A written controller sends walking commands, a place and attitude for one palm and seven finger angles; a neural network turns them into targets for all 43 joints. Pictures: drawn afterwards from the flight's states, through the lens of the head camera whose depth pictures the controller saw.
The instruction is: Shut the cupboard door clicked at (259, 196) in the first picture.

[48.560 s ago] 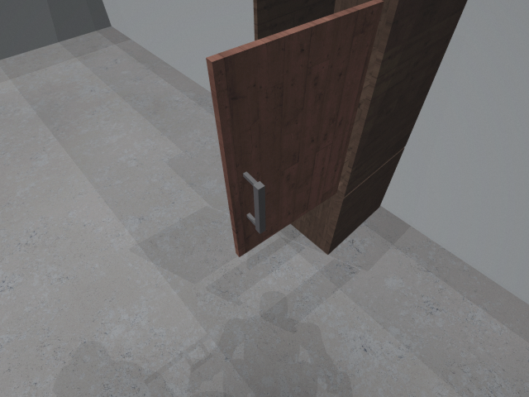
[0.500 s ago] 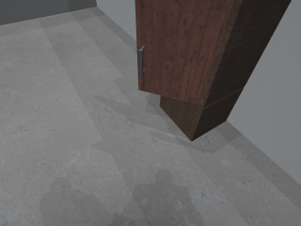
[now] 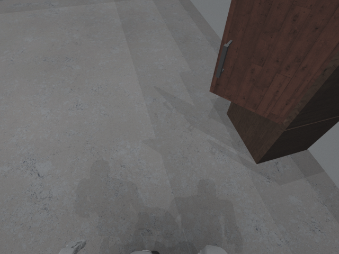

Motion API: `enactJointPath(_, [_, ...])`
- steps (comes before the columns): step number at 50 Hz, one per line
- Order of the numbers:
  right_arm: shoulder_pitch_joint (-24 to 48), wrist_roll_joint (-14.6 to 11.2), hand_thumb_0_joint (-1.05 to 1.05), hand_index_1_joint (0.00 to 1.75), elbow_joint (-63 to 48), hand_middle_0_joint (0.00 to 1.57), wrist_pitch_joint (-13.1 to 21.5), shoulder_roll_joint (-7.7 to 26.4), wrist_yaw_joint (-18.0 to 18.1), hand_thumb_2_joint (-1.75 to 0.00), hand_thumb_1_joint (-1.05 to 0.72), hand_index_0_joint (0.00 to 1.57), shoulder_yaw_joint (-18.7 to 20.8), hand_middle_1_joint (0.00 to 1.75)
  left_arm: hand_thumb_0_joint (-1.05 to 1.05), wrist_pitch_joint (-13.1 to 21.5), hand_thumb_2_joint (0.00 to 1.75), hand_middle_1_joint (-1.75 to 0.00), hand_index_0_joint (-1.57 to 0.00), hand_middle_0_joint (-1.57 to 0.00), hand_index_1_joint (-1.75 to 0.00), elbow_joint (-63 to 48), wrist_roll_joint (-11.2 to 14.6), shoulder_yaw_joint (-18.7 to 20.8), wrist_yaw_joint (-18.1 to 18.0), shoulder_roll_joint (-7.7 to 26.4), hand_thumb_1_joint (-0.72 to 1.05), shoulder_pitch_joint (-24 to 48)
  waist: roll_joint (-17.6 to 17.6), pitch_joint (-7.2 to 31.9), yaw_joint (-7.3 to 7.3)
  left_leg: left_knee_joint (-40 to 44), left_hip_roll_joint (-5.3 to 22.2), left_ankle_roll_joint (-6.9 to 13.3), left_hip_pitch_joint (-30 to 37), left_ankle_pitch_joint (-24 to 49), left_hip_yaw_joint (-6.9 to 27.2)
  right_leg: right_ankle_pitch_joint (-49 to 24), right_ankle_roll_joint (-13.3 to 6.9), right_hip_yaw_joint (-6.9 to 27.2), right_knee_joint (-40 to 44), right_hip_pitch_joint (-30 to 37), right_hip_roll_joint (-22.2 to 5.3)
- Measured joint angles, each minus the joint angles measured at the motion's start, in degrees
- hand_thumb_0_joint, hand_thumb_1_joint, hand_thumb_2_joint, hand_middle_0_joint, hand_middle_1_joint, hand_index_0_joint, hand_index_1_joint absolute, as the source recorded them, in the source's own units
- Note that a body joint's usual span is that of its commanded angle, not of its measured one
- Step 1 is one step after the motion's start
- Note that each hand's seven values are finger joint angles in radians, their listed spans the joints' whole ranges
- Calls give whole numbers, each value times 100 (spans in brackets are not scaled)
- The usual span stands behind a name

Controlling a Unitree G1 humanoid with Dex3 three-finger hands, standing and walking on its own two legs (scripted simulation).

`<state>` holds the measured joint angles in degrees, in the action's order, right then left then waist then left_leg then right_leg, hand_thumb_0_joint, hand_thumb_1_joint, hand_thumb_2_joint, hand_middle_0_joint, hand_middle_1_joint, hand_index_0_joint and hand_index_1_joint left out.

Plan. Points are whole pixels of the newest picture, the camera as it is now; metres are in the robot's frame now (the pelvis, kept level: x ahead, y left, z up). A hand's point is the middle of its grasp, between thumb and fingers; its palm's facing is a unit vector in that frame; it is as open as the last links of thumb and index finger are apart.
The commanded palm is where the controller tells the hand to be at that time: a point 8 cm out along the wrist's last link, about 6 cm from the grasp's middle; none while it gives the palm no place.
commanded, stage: walk to a spot facing it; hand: left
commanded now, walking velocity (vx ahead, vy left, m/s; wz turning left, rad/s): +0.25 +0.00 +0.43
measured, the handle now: (223, 59) +0.90 -0.23 -0.10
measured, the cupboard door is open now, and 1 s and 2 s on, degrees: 39 39 39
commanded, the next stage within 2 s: turn to face it in 0.38 s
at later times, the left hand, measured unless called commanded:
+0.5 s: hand out of the picture +0.01 +0.13 -0.16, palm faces +0.37 -0.90 -0.25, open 7.4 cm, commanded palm none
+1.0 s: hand (102, 218) +0.23 +0.20 -0.18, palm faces +0.22 -0.95 -0.24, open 7.4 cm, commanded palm none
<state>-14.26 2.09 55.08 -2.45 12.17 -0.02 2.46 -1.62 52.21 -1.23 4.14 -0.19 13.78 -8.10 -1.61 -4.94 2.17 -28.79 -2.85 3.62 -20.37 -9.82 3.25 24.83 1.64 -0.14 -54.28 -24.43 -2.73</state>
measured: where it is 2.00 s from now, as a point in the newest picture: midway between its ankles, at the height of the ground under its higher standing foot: (163, 240)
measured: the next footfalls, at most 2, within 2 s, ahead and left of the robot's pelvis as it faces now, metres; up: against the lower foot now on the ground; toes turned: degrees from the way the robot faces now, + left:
right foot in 0.16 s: +0.06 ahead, -0.15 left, +0.00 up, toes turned +4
left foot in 0.58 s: +0.21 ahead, +0.11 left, +0.00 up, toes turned +27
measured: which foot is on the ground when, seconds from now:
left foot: down 0.00-0.16, up 0.18-0.56, down 0.58-1.00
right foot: up 0.00-0.14, down 0.16-0.58, up 0.60-0.98, down 1.00-1.00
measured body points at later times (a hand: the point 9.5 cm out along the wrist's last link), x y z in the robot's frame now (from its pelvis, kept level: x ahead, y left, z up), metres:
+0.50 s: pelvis +0.11 -0.03 +0.00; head +0.18 -0.02 +0.44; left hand -0.01 +0.18 -0.14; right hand +0.29 -0.24 -0.15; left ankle +0.16 +0.11 -0.69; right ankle +0.02 -0.15 -0.74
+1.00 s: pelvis +0.21 -0.01 -0.02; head +0.24 -0.01 +0.43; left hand +0.22 +0.25 -0.16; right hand +0.35 -0.23 -0.17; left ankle +0.17 +0.09 -0.74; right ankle +0.24 -0.11 -0.74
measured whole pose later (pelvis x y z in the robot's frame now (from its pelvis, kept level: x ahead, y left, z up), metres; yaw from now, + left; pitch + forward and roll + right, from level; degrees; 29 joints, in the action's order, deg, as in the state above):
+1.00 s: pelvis +0.21 -0.01 -0.02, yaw +8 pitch -1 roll +0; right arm -7.2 1.4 53.1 -2.8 11.3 0.8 2.9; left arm -2.1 52.1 -1.6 5.0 0.8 10.8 -13.5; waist -1.1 -5.1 -1.7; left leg -39.6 8.2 0.2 -14.6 -22.9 -17.7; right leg 16.6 0.1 -5.2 -39.8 -20.1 -2.5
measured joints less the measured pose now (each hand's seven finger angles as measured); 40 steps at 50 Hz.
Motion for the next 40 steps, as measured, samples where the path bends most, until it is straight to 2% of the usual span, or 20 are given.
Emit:
enactJointPath(5, [-23, 1, 1, 30, -72, 20, 18, 57, -25, -90, -90, 20, 65, 30, 0, 54, 90, -30, -19, -19, -30, -116, -18, -33, 39, 37, 91, 22, -51, 183, 41, 188, -50, -86, 50, 50, 346, -28, 23, -91, 988, 292, 160])
enactJointPath(8, [-79, -35, 1, 30, -102, 20, -17, 103, -23, -90, -90, 20, 117, 30, 0, 145, 90, -30, -19, -19, -30, -176, -29, -73, 75, 36, 91, -103, -13, 282, 16, -144, -164, -178, -60, -292, 502, -142, -49, -163, 2200, 850, 248])
enactJointPath(10, [-60, -65, 1, 30, -59, 20, -62, 142, -23, -90, -90, 20, 171, 30, 0, 236, 90, -30, -20, -20, -30, -176, -60, -92, 26, -6, 91, -246, 35, 307, -81, -1304, -215, -256, -471, -1227, 358, -686, -239, -228, 2399, 960, 197])
enactJointPath(11, [-38, -49, 1, 30, -49, 20, -98, 184, -39, -90, -90, 20, 200, 30, 0, 230, 90, -30, -20, -20, -30, -132, -42, -111, 2, -65, 91, -324, -7, 296, -76, -1980, -188, -288, -705, -1364, 278, -694, -275, -332, 2407, 1050, 180])
enactJointPath(13, [-3, -19, 1, 30, -61, 20, -130, 243, -89, -90, -90, 20, 244, 29, 0, 235, 90, -30, -20, -20, -30, -14, -11, -125, -21, -166, 91, -538, -23, 314, -76, -3047, -70, -372, -1102, -1208, 51, -640, -292, -488, 2622, 1302, 112])
enactJointPath(16, [85, -23, 1, 30, -126, 20, -92, 288, -169, -90, -90, 19, 249, 29, 0, 310, 90, -30, -20, -20, -30, 181, 13, -143, -49, -285, 91, -837, 17, 254, -54, -3683, 207, -476, -1416, -806, -206, -641, -279, -704, 3038, 1717, -1])
enactJointPath(19, [255, -49, 1, 30, -187, 20, -94, 293, -205, -90, -91, 19, 211, 29, 0, 397, 90, -30, -20, -20, -30, 299, 2, -184, -81, -383, 90, -1052, 78, 62, -71, -3476, 399, -505, -1505, -738, -396, -555, -233, -977, 3214, 2052, -130])
enactJointPath(22, [510, -66, 1, 30, -225, 20, -144, 276, -227, -90, -91, 19, 131, 29, 0, 401, 90, -30, -20, -20, -30, 344, -10, -221, -103, -448, 90, -1238, 126, -153, -163, -2745, 480, -477, -1431, -692, -639, -365, -165, -1272, 3223, 2309, -230])
enactJointPath(24, [716, -66, 1, 30, -267, 20, -162, 244, -245, -90, -91, 19, 71, 29, 0, 382, 90, -30, -20, -20, -30, 369, -11, -232, -106, -452, 90, -1355, 178, -288, -252, -2142, 447, -428, -1290, -679, -826, -192, -114, -1445, 3131, 2425, -295])
enactJointPath(27, [997, -54, 1, 30, -370, 20, -76, 181, -221, -90, -91, 19, -20, 29, 0, 352, 90, -30, -20, -20, -30, 438, -6, -232, -105, -419, 90, -1539, 272, -436, -379, -1229, 245, -270, -877, -534, -1080, 147, -33, -1614, 2667, 2454, -425])
enactJointPath(28, [1054, -45, 1, 30, -405, 20, -13, 164, -205, -90, -91, 19, -53, 29, 0, 339, 90, -30, -20, -20, -30, 481, 5, -239, -114, -412, 90, -1626, 270, -439, -416, -846, 199, -202, -620, -211, -1149, 253, -14, -1609, 2308, 2373, -459])
enactJointPath(29, [1073, -27, 1, 30, -457, 20, 64, 173, -192, -90, -91, 19, -90, 29, 0, 317, 90, -30, -20, -20, -30, 521, 32, -259, -124, -426, 90, -1746, 175, -376, -450, -561, 261, -30, -372, 223, -1137, 312, -4, -1562, 1753, 2172, -425])
enactJointPath(30, [1114, -32, 1, 30, -479, 20, 146, 126, -150, -90, -91, 19, -103, 29, 0, 270, 90, -30, -20, -20, -30, 585, 72, -281, -142, -401, 90, -1760, 182, -353, -448, -664, 272, 102, -362, -40, -1116, 504, -4, -1331, 962, 1844, -409])
enactJointPath(31, [1167, -67, 1, 30, -476, 20, 190, 53, -106, -90, -91, 19, -134, 29, 0, 201, 90, -30, -20, -20, -30, 641, 100, -289, -177, -362, 90, -1704, 263, -385, -487, -835, 261, 161, -348, -302, -1147, 707, -44, -959, 210, 1517, -368])
enactJointPath(33, [1233, -103, 0, 30, -440, 20, 218, -91, -32, -90, -91, 19, -230, 29, 0, 100, 90, -30, -20, -20, -30, 677, 103, -267, -239, -330, 90, -1601, 404, -398, -604, -872, 294, 155, -153, -579, -1277, 796, -92, -403, -671, 987, -269])
enactJointPath(36, [1244, -100, 0, 30, -380, 20, 228, -258, 74, -90, -90, 20, -312, 29, 0, -20, 90, -30, -20, -20, -30, 689, 66, -231, -184, -377, 91, -1350, 406, -324, -630, -586, 394, 46, 186, -574, -1406, 576, -63, -130, -763, 455, -242])
enactJointPath(40, [1167, -85, 0, 30, -270, 20, 139, -388, 94, -90, -90, 20, -328, 29, 0, -114, 90, -30, -19, -19, -30, 517, 30, -149, -60, -453, 91, -980, 253, -224, -580, -342, 590, 17, 484, -580, -1535, 256, -18, -160, -213, 58, -241])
